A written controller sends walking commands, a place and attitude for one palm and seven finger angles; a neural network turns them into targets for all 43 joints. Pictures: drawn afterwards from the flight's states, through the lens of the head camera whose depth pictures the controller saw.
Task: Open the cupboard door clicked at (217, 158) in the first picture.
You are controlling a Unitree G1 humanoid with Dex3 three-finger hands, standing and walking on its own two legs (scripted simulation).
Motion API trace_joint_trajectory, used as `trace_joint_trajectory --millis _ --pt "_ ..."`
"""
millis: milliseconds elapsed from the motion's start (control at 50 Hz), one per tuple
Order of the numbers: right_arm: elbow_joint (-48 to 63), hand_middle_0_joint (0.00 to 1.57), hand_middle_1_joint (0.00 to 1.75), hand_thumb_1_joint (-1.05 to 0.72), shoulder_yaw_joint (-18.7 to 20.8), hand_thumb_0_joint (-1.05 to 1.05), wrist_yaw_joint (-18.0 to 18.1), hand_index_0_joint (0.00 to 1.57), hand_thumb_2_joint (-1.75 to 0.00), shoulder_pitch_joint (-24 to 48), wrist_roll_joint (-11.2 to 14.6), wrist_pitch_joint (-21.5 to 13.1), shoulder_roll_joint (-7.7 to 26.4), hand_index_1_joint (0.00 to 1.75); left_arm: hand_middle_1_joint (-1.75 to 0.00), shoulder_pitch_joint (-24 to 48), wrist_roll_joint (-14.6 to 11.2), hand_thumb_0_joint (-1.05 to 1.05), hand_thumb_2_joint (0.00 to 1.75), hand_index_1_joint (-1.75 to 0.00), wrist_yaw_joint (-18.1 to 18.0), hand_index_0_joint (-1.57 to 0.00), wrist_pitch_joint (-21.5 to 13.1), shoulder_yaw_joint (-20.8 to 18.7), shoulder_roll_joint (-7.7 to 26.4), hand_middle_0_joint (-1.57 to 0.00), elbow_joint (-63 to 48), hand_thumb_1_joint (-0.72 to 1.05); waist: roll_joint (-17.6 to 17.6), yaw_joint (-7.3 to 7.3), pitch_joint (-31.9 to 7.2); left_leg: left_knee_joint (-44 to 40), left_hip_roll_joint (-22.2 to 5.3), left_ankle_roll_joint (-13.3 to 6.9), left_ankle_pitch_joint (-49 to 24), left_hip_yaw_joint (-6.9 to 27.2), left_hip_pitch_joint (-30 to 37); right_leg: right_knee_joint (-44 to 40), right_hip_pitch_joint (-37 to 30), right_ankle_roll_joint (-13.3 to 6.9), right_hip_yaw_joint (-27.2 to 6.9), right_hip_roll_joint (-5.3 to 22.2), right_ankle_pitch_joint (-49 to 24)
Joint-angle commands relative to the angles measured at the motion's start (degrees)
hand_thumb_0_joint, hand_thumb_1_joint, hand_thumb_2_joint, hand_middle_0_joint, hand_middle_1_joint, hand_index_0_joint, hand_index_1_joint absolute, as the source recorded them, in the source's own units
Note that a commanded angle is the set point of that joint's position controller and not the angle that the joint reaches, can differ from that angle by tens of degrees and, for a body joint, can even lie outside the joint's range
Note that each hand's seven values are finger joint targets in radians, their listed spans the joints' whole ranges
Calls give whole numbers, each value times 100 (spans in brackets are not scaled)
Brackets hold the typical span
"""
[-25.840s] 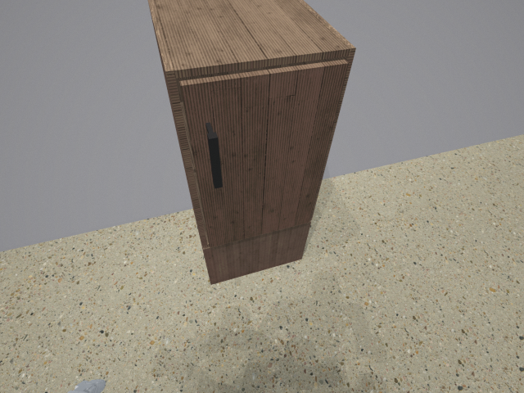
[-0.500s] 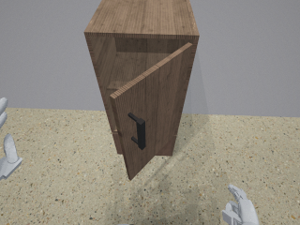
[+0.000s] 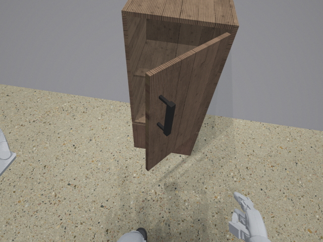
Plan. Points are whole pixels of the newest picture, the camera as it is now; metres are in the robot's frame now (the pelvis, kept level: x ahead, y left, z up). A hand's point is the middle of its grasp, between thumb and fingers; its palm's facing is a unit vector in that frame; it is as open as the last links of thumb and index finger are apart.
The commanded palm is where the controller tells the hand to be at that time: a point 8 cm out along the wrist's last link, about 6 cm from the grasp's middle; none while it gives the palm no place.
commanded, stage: step back with the hand held close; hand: left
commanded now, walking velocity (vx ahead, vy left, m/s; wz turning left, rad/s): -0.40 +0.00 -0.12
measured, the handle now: (164, 116) +0.49 +0.03 -0.02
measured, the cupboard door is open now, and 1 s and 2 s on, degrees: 50 50 50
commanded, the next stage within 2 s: stop stepping back and stand still in 0.02 s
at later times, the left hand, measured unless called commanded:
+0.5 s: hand (33, 198) +0.15 +0.22 +0.17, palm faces +0.27 -0.83 -0.49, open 7.4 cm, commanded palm +0.11 +0.27 +0.18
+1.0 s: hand (53, 203) +0.17 +0.23 +0.07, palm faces +0.21 -0.84 -0.50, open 7.4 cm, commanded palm none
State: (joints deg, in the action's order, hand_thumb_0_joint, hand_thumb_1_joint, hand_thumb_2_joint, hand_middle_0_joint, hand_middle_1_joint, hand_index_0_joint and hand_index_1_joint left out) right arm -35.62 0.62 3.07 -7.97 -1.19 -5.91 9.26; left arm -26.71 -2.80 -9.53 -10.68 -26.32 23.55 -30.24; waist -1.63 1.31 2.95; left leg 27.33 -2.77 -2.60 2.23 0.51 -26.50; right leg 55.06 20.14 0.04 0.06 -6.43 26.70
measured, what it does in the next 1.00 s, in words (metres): steps on the spot: right foot, then left foot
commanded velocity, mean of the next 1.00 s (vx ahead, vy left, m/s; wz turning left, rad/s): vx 0.00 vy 0.02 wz -0.01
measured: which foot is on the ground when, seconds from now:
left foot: down 0.00-0.12, up 0.14-0.22, down 0.24-1.00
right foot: up 0.00-0.10, down 0.12-1.00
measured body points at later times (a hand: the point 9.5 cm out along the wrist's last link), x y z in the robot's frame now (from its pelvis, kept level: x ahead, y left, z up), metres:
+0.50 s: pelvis -0.06 -0.02 +0.00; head -0.06 -0.01 +0.45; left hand +0.13 +0.26 +0.19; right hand +0.03 -0.30 -0.08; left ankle +0.05 +0.08 -0.73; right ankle -0.14 -0.11 -0.73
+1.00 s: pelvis -0.06 -0.02 -0.01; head -0.06 -0.04 +0.44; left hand +0.15 +0.27 +0.10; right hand +0.10 -0.27 -0.11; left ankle +0.06 +0.08 -0.73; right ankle -0.14 -0.11 -0.73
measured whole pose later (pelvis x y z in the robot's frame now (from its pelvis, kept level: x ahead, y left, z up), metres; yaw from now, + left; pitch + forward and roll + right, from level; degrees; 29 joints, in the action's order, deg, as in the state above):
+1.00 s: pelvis -0.06 -0.02 -0.01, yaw -4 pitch +0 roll -1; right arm -43.4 -0.3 1.0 -8.7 -0.7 -6.0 14.8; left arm -22.4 0.6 -3.3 -6.2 -13.9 22.5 -4.9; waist -4.5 2.1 -1.1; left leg 32.1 -0.4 -0.7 7.2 1.0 -24.5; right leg 30.7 7.1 -2.3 2.3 -3.2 23.3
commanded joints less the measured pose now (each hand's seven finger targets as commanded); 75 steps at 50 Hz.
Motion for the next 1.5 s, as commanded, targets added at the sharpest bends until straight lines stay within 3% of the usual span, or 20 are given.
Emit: trace_joint_trajectory --millis 0,40,100,140,180,240,300,340,420,580,680,780,880,900,940,1020,1100,1160,1220,1480 --pt "755 20 30 -90 283 0 -103 20 -90 287 -9 -323 901 30 -30 -292 -158 0 90 -30 -52 -20 -424 -335 906 -20 -1786 90 -1445 -96 -1410 -1746 -1060 -133 2030 835 1095 -1591 -579 -168 289 125 529" --pt "676 20 30 -90 269 0 -95 20 -90 196 -77 -227 889 30 -30 -460 -156 0 90 -30 3 -20 -480 -478 1078 -20 -1618 90 -1269 -95 -1324 -1238 -929 135 1201 526 1387 -3433 -796 -281 156 361 -284" --pt "685 20 30 -90 138 0 -8 20 -90 292 -64 6 752 30 -30 -50 -157 0 90 -30 10 -20 -634 -713 1541 -20 -1409 90 500 -203 -1171 997 -191 522 986 -223 1976 -4322 438 -680 -1358 2010 -2516" --pt "792 20 30 -90 240 0 66 20 -90 391 90 -72 894 30 -30 4 -114 0 90 -30 -14 -20 -529 -615 1491 -20 -1195 90 1233 -174 -1305 1754 235 438 1369 -207 1395 -3662 -66 -448 -1044 1898 -4158" --pt "931 20 30 -90 107 0 158 20 -90 339 129 63 824 30 -30 -670 -133 0 90 -30 -24 -20 -255 -703 1321 -20 -807 90 786 -225 -1189 851 179 271 364 -161 1089 -2985 -920 -283 -541 1540 -5159" --pt "958 20 30 -90 141 0 230 20 -90 223 183 3 1059 30 -30 -526 -178 0 90 -30 3 -20 -156 -690 1380 -20 -946 90 -157 -194 -1280 -101 -268 11 -1814 193 2461 -2741 -492 178 -49 685 -3330" --pt "995 20 30 -90 115 0 194 20 -90 155 107 -153 1054 30 -30 -846 -175 0 90 -30 5 -20 -197 -601 1289 -20 -1198 90 -851 -127 -1193 -881 -586 -81 -96 872 1856 -2999 -738 63 67 389 -853" --pt "1034 20 30 -90 132 0 207 20 -90 253 70 -192 1097 30 -30 -890 -144 0 90 -30 -20 -20 -253 -678 1327 -20 -1368 90 -909 -151 -789 -1244 -353 75 1796 659 1019 -3471 -1068 -77 67 512 -646" --pt "935 20 30 -90 222 0 179 20 -90 58 83 -194 1062 30 -30 -1198 -166 0 90 -30 -52 -20 -326 -617 1210 -20 -1120 90 -11 -256 -555 73 109 348 1284 96 1704 -4290 104 -380 -430 1038 185" --pt "652 20 30 -90 184 0 343 20 -90 -3 67 -326 1044 30 -30 30 -9 0 90 -30 -68 -20 -378 -288 1060 -20 -475 90 -398 -322 210 -424 -139 249 1529 544 1839 -4048 486 -103 -216 640 52" --pt "751 20 30 -90 132 0 288 20 -90 126 45 -429 962 30 -30 -1 21 0 90 -30 -28 -20 -415 -299 1021 -20 -821 90 -687 -166 -170 -1364 -180 220 2380 694 1375 -3788 -516 -109 9 389 -53" --pt "747 20 30 -90 142 0 189 20 -90 91 55 -344 891 30 -30 -486 -67 0 90 -30 -17 -20 -296 -340 970 -20 -834 90 52 -178 -562 -208 68 315 1032 123 2053 -4320 -169 -246 -327 794 -417" --pt "718 20 30 -90 101 0 243 20 -90 84 68 -290 896 30 -30 -239 -91 0 90 -30 -12 -20 -188 -303 986 -20 -664 90 -287 -236 -493 -313 -107 234 425 243 2314 -3953 -110 -63 -199 674 -1219" --pt "-640 20 30 -90 379 0 -280 20 -90 226 136 -431 1996 30 -30 111 535 0 90 -30 803 -20 659 1908 -126 -20 3698 90 -401 -331 -388 598 -354 3 -1311 733 1225 -2550 -127 -235 80 953 -2187" --pt "-632 20 30 -90 411 0 -239 20 -90 -133 68 -35 1714 30 -30 117 497 0 90 -30 928 -20 1019 1969 -251 -20 4047 90 393 -130 -831 690 -505 -153 -1483 708 1408 -2437 -188 -267 -147 902 -1654" --pt "-709 20 30 -90 236 0 -215 20 -90 39 14 313 1545 30 -30 802 491 0 90 -30 926 -20 1020 1992 8 -20 5325 90 1523 -145 -515 779 -180 -139 -368 698 1011 -2944 -372 -470 -412 1214 -1880" --pt "-1110 20 30 -90 138 0 -195 20 -90 -55 -80 591 1184 30 -30 1234 422 0 90 -30 798 -20 1116 2189 -79 -20 6701 90 368 -239 -186 749 -14 36 -459 362 1264 -2972 -490 -580 -473 1404 -2604" --pt "-1485 20 30 -90 54 0 -146 20 -90 -182 -51 646 1058 30 -30 881 352 0 90 -30 776 -20 1155 2316 -279 -20 7685 90 -673 -133 -190 68 -229 -80 -406 795 1318 -3049 -842 -358 -316 1072 -1697" --pt "-1831 20 30 -90 31 0 -84 20 -90 -328 -23 648 924 30 -30 567 316 0 90 -30 791 -20 1135 2353 -480 -20 8458 90 -1060 -94 -216 -203 -241 -79 -64 863 1394 -3322 -1075 -404 -348 1025 -1412" --pt "-2690 20 30 -90 67 0 9 20 -90 -1121 44 694 438 30 -30 -147 295 0 90 -30 689 -20 1078 2525 -1183 -20 9542 90 309 -183 259 -131 -199 -35 90 497 1744 -3754 -788 -392 -217 1101 -1553"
